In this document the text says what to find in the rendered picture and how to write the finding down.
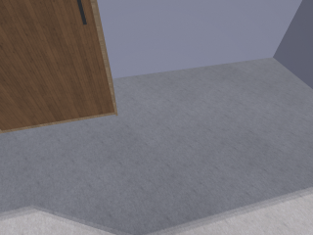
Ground wardrobe door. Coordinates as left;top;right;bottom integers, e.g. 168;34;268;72
0;0;114;131

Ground handle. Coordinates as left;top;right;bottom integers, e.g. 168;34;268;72
77;0;87;24

